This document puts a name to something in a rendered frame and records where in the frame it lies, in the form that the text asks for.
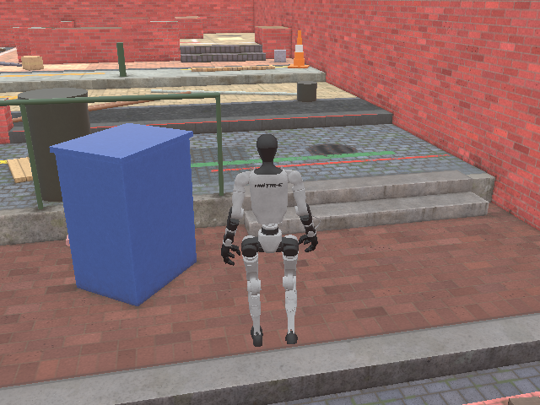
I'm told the robot left foot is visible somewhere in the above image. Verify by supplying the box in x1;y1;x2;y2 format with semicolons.
251;326;263;347

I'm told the robot right forearm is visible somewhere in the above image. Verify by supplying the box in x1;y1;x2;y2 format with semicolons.
300;204;316;237

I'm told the right robot hand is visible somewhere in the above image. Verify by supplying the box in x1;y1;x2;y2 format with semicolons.
299;235;318;252

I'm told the left robot hand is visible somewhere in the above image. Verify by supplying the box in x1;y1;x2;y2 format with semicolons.
221;244;240;266

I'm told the robot right upper arm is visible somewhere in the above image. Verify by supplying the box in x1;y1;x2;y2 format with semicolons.
286;170;308;216

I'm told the robot left upper arm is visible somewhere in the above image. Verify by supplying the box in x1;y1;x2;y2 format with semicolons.
231;171;251;219

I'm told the robot left forearm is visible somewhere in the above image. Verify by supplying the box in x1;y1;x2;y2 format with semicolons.
223;207;240;246

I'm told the left robot thigh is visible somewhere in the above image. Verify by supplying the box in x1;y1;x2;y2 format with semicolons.
241;235;262;295

